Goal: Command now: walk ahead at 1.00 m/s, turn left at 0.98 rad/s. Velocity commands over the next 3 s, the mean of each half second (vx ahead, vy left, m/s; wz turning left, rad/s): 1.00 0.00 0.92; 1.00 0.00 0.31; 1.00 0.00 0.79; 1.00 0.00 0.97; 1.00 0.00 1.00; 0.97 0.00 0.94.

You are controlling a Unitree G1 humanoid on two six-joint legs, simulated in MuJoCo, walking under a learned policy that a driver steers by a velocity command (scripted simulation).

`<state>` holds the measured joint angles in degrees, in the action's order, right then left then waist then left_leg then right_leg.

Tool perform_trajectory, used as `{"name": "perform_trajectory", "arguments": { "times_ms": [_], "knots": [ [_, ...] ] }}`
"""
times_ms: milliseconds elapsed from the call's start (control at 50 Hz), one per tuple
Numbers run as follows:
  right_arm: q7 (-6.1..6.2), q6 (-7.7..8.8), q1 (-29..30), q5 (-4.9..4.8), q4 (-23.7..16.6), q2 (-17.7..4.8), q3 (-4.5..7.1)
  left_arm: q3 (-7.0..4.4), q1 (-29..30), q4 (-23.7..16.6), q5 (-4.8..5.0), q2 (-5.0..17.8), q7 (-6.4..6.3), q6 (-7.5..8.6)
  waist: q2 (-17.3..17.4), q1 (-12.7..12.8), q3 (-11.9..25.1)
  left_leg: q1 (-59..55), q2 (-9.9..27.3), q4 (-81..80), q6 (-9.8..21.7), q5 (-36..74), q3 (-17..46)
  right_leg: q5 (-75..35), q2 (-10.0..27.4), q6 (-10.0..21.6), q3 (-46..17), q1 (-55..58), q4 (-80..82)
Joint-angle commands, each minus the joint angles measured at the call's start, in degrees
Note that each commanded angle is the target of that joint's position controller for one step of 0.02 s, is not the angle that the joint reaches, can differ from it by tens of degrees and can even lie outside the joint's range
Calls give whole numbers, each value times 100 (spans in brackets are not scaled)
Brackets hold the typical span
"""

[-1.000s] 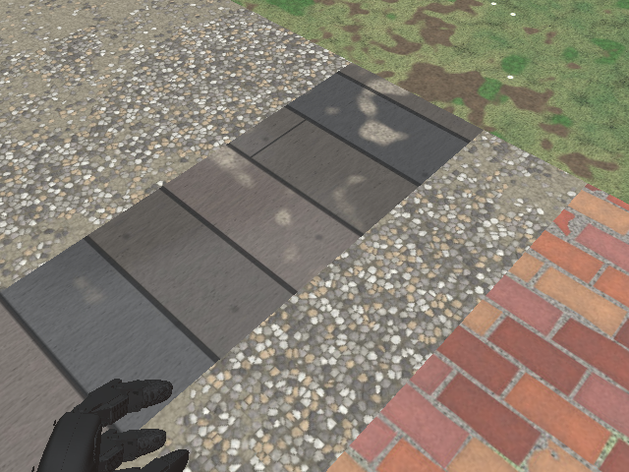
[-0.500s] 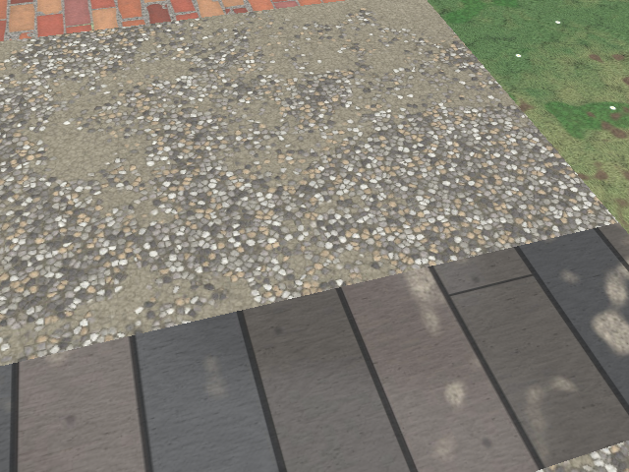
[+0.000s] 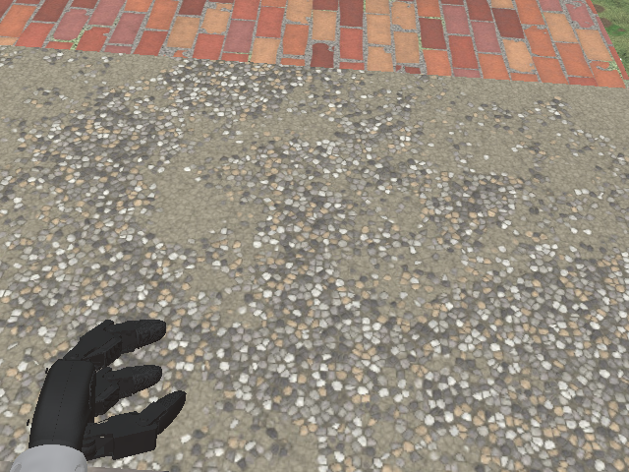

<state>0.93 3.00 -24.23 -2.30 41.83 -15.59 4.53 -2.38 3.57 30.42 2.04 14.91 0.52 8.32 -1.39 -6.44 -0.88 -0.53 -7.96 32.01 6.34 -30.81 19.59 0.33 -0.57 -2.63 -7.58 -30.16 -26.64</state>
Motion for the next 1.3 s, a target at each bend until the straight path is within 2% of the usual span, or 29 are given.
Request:
{"name": "perform_trajectory", "arguments": {
  "times_ms": [20,40,60,100,120,200,360,420,460,500,520,540,560,580,600,640,680,760,880,920,960,980,1000,1020,1060,1080,1140,1220,1300],
  "knots": [
    [-100,37,698,336,-635,-107,-61,-576,-2918,160,25,1352,-138,23,346,1830,2193,2473,497,3255,-1,2406,-23,1786,1129,450,-918,5110,-816],
    [-132,100,-463,-171,-920,322,-232,-591,-2903,294,-267,1765,5,57,-3056,940,2904,4455,58,5076,-229,-146,-517,4413,2663,1628,-4907,6346,841],
    [-42,36,-186,-334,-706,-259,-194,-499,-2384,112,-258,1109,24,-3,-2238,1150,1987,5209,721,5573,-254,514,-795,5739,2490,1508,-5040,5702,1231],
    [-68,-23,1043,42,-879,-654,-98,-383,-2196,290,-247,714,-45,-133,-116,1290,667,5034,1058,5356,-260,1093,-1200,3437,1921,1110,-2809,4123,1087],
    [-101,-14,1354,163,-1018,-603,-75,-369,-2092,430,-279,707,-44,-140,78,1166,301,4834,1266,4965,-241,1284,-1189,2514,1708,1069,-2111,3473,1100],
    [-232,-195,1370,-65,-1189,-264,-131,-249,-1955,905,-156,374,13,-94,-277,749,-206,4853,1731,4595,-187,1406,-1265,1308,1484,950,-599,2634,1424],
    [-475,-60,2656,14,-1485,-345,-196,-265,-2395,1353,-282,966,-109,-125,255,1033,-906,4873,1452,2353,-174,3477,-2175,-789,1199,557,1574,2846,1888],
    [-592,50,2908,-3,-1605,-372,-170,-289,-2817,1536,-265,1386,-159,-190,-147,898,-656,3510,703,1428,148,3164,-2880,-4617,1324,456,1911,3160,1435],
    [-550,11,2070,-1,-1483,-708,31,-334,-2760,1559,-242,1713,-224,-292,-722,184,-77,2478,293,1304,405,2318,-2936,-6978,1632,657,1875,3563,111],
    [-348,-126,-642,-17,-698,-1346,413,-289,-2020,1392,-204,1650,-223,-316,-541,-1292,869,-883,571,99,876,2883,-2137,-5686,1266,651,1867,2005,-3199],
    [-298,-105,-461,67,-446,-1662,341,24,-2736,1223,-407,404,-121,-177,1639,-60,1032,-2515,1545,712,1055,2982,-345,2986,217,567,1533,-326,-5553],
    [-316,16,-390,229,-674,-1368,245,125,-3095,1051,-2,491,-28,96,1693,76,2585,-3139,2564,-761,1950,415,2612,3148,-26,723,154,-1198,-6386],
    [-337,102,-517,210,-547,-1044,227,-24,-2047,942,179,1014,-48,181,648,-338,1723,-2336,2439,-1570,1571,35,2558,2495,199,782,24,-1474,-6181],
    [-352,192,-139,176,-473,-1008,181,8,-1611,694,229,883,-76,206,51,-3,677,-1261,2363,-1810,1454,306,2014,2079,390,786,80,-1661,-5676],
    [-370,268,352,217,-491,-794,103,44,-1544,793,108,711,-114,162,-414,322,238,-300,2164,-1857,1313,778,1449,1799,638,737,67,-1367,-5315],
    [-364,316,834,336,-500,-350,-47,11,-2074,974,16,636,-55,-69,-75,865,-43,854,1743,-2005,1132,1261,469,1467,970,591,63,-797,-4855],
    [-318,340,789,197,-353,-275,-83,39,-1982,941,-88,495,-47,-236,59,967,-311,1495,1588,-2196,1050,1715,-150,1390,1161,371,221,-835,-4355],
    [-133,400,389,222,-172,-462,-58,182,-658,493,-256,295,12,-163,116,505,-725,2075,1113,-2448,837,2704,-1226,-687,981,82,686,-790,-2268],
    [-100,306,-448,69,343,-723,-18,97,403,101,-69,510,225,-25,382,156,-752,231,1659,-2479,543,3777,-1252,-1405,337,386,865,-285,-27],
    [-49,162,-411,221,420,-931,26,-88,-267,147,-52,891,202,-45,788,705,-77,-588,1862,-1477,389,6193,-1056,-487,-26,540,891,383,-239],
    [-52,22,228,441,301,-1149,34,-277,-2542,559,69,1278,28,-190,1114,2124,1233,404,1676,1205,113,6993,-1160,253,286,731,735,3075,-877],
    [-86,119,-839,377,138,-82,-201,-393,-3271,784,-258,1778,-30,-187,-709,1478,2524,2829,883,3949,-165,3578,-1284,2000,1935,1444,-1752,5838,-985],
    [-167,236,-1214,31,266,116,-379,-345,-3539,886,-254,1490,112,-123,-2020,1483,3702,3704,459,5120,-215,570,-722,4545,2500,1797,-4215,6649,444],
    [-115,234,-252,-230,89,-569,-184,-271,-3188,889,-219,1020,76,-142,-1518,1693,2536,4320,799,5356,-164,878,-960,4676,2315,1397,-3703,5964,959],
    [-65,245,957,-39,-276,-628,-166,-214,-2569,1052,-296,790,43,-159,-30,1497,851,4458,1254,5009,-162,1279,-1267,2619,1982,1115,-1939,4006,1036],
    [-96,192,894,3,-311,-531,-130,-182,-2290,1105,-391,663,38,-105,-106,1136,544,4082,1515,4737,-151,1500,-1185,1945,1868,1150,-1388,3161,1125],
    [-135,-145,582,-111,-249,-166,-128,-121,-1740,1271,-228,313,87,-68,-365,626,-57,3794,1885,4455,-165,1359,-1237,1364,1703,1108,-131,2100,1610],
    [-157,-228,1117,10,-501,-137,-150,-197,-1396,1301,-299,583,38,-67,-143,442,-701,4192,1882,3544,-263,2592,-1514,282,1299,962,1330,1566,1968],
    [-361,-106,1933,40,-715,-250,-155,-265,-1784,1383,-258,964,-71,-111,324,746,-892,4145,1623,1932,-88,3794,-2171,-513,1196,787,2132,2371,2150]
  ]
}}
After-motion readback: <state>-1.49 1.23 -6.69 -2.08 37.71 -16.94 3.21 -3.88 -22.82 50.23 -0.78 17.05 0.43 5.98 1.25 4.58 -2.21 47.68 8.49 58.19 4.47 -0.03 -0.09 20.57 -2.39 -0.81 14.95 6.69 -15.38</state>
